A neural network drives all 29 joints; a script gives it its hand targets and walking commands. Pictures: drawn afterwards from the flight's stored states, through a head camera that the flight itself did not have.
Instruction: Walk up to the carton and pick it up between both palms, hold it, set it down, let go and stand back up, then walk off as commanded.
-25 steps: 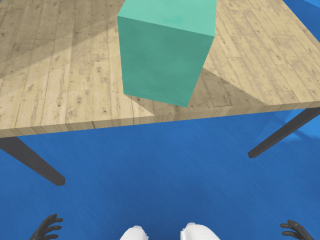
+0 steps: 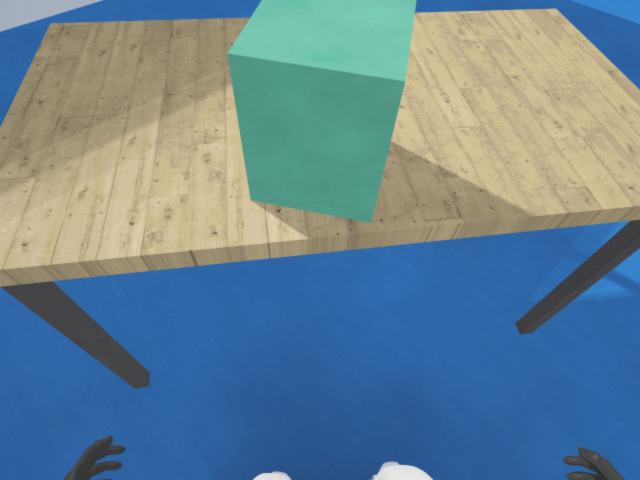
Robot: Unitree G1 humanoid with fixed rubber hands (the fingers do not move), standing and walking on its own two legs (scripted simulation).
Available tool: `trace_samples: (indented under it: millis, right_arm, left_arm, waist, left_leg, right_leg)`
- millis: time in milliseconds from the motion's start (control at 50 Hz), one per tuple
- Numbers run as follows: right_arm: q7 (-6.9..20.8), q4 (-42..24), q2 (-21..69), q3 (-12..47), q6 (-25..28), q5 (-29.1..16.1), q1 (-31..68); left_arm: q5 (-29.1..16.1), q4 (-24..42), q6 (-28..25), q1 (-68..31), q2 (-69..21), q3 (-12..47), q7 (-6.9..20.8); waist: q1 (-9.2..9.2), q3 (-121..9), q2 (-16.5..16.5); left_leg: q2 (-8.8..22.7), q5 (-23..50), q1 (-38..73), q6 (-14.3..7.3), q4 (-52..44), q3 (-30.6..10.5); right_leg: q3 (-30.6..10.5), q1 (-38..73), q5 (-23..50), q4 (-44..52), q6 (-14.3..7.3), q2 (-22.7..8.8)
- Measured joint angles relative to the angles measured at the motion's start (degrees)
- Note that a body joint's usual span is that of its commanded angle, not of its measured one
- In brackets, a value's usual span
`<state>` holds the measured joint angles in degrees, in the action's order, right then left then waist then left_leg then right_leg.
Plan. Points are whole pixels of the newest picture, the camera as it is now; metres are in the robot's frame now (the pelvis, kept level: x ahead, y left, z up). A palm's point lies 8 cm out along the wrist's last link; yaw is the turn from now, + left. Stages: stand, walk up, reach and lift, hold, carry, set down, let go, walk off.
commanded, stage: walk off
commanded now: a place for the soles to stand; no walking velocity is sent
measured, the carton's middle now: (326, 106) +0.62 +0.03 +0.09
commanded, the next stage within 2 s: stand in 0.42 s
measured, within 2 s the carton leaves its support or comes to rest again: neither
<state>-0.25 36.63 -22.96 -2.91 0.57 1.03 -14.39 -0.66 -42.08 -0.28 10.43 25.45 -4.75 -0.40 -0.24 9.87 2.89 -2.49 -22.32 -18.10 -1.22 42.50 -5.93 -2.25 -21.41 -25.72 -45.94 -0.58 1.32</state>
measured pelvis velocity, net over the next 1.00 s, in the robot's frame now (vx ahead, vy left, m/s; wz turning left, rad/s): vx -0.01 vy -0.02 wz -0.01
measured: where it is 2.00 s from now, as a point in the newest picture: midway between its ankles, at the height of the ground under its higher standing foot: outside the picture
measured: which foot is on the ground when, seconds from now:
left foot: down 0.00-1.00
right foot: down 0.00-1.00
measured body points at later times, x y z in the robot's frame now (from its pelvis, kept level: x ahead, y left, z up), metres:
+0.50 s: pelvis -0.01 -0.01 +0.00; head +0.03 +0.01 +0.45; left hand +0.12 +0.31 -0.11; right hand +0.11 -0.33 -0.07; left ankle +0.00 +0.11 -0.72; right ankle +0.01 -0.16 -0.72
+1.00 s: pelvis -0.01 -0.02 +0.00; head +0.01 +0.00 +0.45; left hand +0.11 +0.31 -0.10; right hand +0.13 -0.33 -0.06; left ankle +0.00 +0.11 -0.72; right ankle +0.01 -0.16 -0.72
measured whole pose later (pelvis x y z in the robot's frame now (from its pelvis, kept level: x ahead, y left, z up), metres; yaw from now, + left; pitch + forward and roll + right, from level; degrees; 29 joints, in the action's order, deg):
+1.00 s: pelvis -0.01 -0.02 +0.00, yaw +0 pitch -2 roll -1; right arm 0.1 37.7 -21.9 -1.6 1.7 1.0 -12.2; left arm -0.7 -46.4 -1.1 10.4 25.4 -4.7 0.9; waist -0.2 4.4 2.3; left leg -1.2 -20.0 -17.2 0.4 39.1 -5.8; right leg -2.3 -17.5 -18.0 -37.4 1.0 0.6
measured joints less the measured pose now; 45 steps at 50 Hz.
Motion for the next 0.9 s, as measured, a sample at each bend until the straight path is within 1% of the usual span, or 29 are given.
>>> trace_samples:
  millis: [40, 60, 80, 120, 140, 160, 200, 220, 260, 300, 340, 360, 400, 420, 460, 500, 560, 620, 900]
  right_arm:
    - [-0.2, 0.0, 0.1, 0.2, 0.3, 0.0, 0.1]
    - [-0.2, 0.0, 0.1, 0.2, 0.4, 0.0, 0.3]
    - [-0.2, 0.0, 0.1, 0.2, 0.4, 0.0, 0.5]
    - [-0.2, 0.0, 0.1, 0.2, 0.4, 0.0, 0.6]
    - [-0.1, 0.1, 0.0, 0.2, 0.4, 0.0, 0.6]
    - [-0.1, 0.1, -0.1, 0.2, 0.2, 0.0, 0.7]
    - [-0.1, 0.2, -0.5, 0.2, 0.0, 0.0, 0.7]
    - [-0.1, 0.3, -0.6, 0.2, 0.0, 0.0, 0.7]
    - [0.0, 0.7, -0.6, 0.2, 0.2, 0.0, 0.7]
    - [0.2, 0.8, -0.4, 0.2, 0.4, 0.0, 0.7]
    - [0.3, 0.8, -0.2, 0.2, 0.5, 0.0, 0.7]
    - [0.3, 0.8, -0.1, 0.2, 0.6, 0.0, 0.8]
    - [0.3, 0.8, 0.0, 0.2, 0.6, 0.0, 0.8]
    - [0.3, 0.9, -0.1, 0.2, 0.5, 0.0, 0.8]
    - [0.2, 0.9, -0.3, 0.2, 0.3, 0.0, 0.8]
    - [0.3, 1.0, 0.0, 0.2, 0.4, 0.0, 0.8]
    - [0.5, 1.1, 0.6, 0.5, 0.9, 0.0, 0.9]
    - [0.6, 1.1, 0.8, 0.9, 1.1, 0.0, 1.5]
    - [0.3, 1.1, 1.0, 1.2, 1.1, 0.0, 2.2]
  left_arm:
    - [0.0, -0.1, -0.1, 0.0, 0.0, 0.0, 0.0]
    - [0.0, -0.2, -0.3, 0.0, 0.0, 0.0, 0.0]
    - [0.0, -0.4, -0.6, 0.0, 0.0, 0.0, 0.0]
    - [0.0, -0.6, -1.1, 0.0, 0.0, 0.0, 0.0]
    - [0.0, -0.6, -1.4, 0.0, 0.0, 0.0, 0.0]
    - [0.0, -0.8, -1.5, 0.0, 0.0, 0.0, 0.0]
    - [0.0, -0.8, -1.8, 0.0, 0.0, 0.0, 0.0]
    - [0.0, -0.8, -1.9, 0.0, 0.0, 0.0, 0.0]
    - [0.0, -0.8, -1.8, 0.0, 0.0, 0.0, 0.0]
    - [0.0, -0.9, -1.3, 0.0, 0.0, 0.0, 0.0]
    - [0.0, -0.9, -0.9, 0.0, 0.0, 0.0, 0.0]
    - [0.0, -1.1, -0.9, 0.0, 0.0, 0.0, 0.0]
    - [0.0, -1.4, -1.3, 0.0, 0.0, 0.0, 0.1]
    - [0.0, -1.5, -1.5, 0.0, 0.0, 0.0, 0.1]
    - [0.0, -1.5, -1.8, 0.0, 0.0, 0.0, 0.1]
    - [0.0, -1.7, -1.6, 0.0, 0.0, 0.0, 0.3]
    - [0.0, -1.8, -0.9, 0.0, 0.0, 0.0, 0.4]
    - [0.0, -2.4, -0.8, 0.0, 0.0, 0.0, 0.7]
    - [0.0, -4.2, -0.8, 0.0, 0.0, 0.0, 1.3]
  waist:
    - [0.03, -0.1, -0.2]
    - [0.05, -0.1, -0.2]
    - [0.07, -0.1, -0.2]
    - [0.04, -0.1, 0.3]
    - [0.02, -0.1, 0.2]
    - [0.03, -0.1, 0.1]
    - [0.01, -0.5, -0.3]
    - [0.01, -0.7, -0.4]
    - [0.01, -1.0, -0.4]
    - [0.00, -1.0, -0.3]
    - [0.02, -1.0, -0.3]
    - [0.04, -1.1, -0.3]
    - [0.02, -1.0, -0.3]
    - [0.02, -1.1, -0.4]
    - [0.02, -1.2, -0.7]
    - [0.01, -1.9, -0.7]
    - [0.02, -2.7, -0.6]
    - [0.02, -3.2, -0.6]
    - [0.02, -5.4, -0.6]
  left_leg:
    - [0.5, 0.0, 0.0, 0.0, -0.3, -0.4]
    - [0.8, 0.0, 0.0, 0.1, -0.3, -0.4]
    - [1.0, 0.0, -0.1, 0.2, -0.3, -0.4]
    - [0.8, -0.1, 0.0, 0.6, -0.1, -0.2]
    - [0.9, -0.1, 0.0, 0.7, 0.1, -0.2]
    - [0.9, -0.1, 0.0, 0.7, 0.6, -0.2]
    - [0.8, -3.5, 0.0, 0.7, 1.5, -0.1]
    - [0.9, -3.8, 0.0, 0.7, 1.3, 0.0]
    - [0.7, 1.2, 0.1, 0.7, 0.0, 0.2]
    - [0.5, 1.2, 0.1, 0.7, 0.0, 0.2]
    - [0.6, 0.6, 0.0, 0.6, -0.1, 0.1]
    - [0.7, 0.5, 0.0, 0.6, -0.1, 0.1]
    - [0.8, 0.6, 0.1, 0.8, -0.1, 0.1]
    - [0.9, 0.6, 0.1, 0.8, -0.1, 0.1]
    - [1.0, 0.1, 0.1, 0.8, 0.1, 0.2]
    - [1.0, 1.4, 0.3, 0.9, -0.6, 0.3]
    - [1.1, 1.4, 0.4, 1.1, -1.0, 0.2]
    - [1.1, 1.5, 0.4, 1.2, -1.5, 0.1]
    - [1.3, 2.2, 0.9, 1.5, -3.1, 0.1]
  right_leg:
    - [0.0, 0.2, -1.8, -1.1, -0.3, 0.0]
    - [-0.1, 0.8, -1.9, 0.2, -0.4, 0.0]
    - [-0.1, 1.8, -0.6, 2.9, -0.6, 0.0]
    - [-0.2, 3.9, 7.0, 8.0, -1.1, -0.3]
    - [-0.1, 4.0, 8.3, 8.1, -0.5, -0.3]
    - [-0.1, 4.1, 8.0, 7.8, 0.2, -0.3]
    - [-0.1, 4.1, 6.8, 7.4, 0.3, -0.3]
    - [-0.1, 4.0, 6.5, 7.3, 0.3, -0.3]
    - [-0.2, 3.7, 6.4, 6.8, 0.3, -0.5]
    - [-0.2, 3.1, 5.7, 5.2, 0.2, -0.7]
    - [-0.2, 3.0, 1.0, 4.2, -0.2, -0.7]
    - [-0.2, 3.4, 0.6, 5.1, -0.4, -0.7]
    - [-0.1, 3.9, 6.9, 7.2, -0.4, -0.7]
    - [-0.1, 3.9, 7.9, 7.3, 0.1, -0.7]
    - [-0.1, 3.9, 7.3, 7.1, 0.7, -0.7]
    - [-0.1, 3.9, 6.9, 7.1, 0.9, -0.7]
    - [-0.1, 3.9, 6.9, 7.3, 0.9, -0.7]
    - [0.0, 3.9, 7.3, 7.7, 1.5, -0.7]
    - [0.0, 3.9, 7.6, 8.3, 1.6, -0.7]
